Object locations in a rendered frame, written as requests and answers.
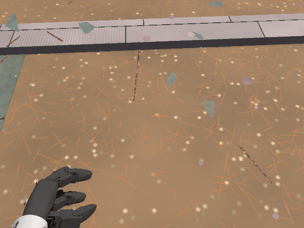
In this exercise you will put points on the left robot forearm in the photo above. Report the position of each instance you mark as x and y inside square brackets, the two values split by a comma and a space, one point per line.
[30, 221]

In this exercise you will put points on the left robot hand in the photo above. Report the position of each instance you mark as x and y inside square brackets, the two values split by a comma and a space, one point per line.
[45, 199]

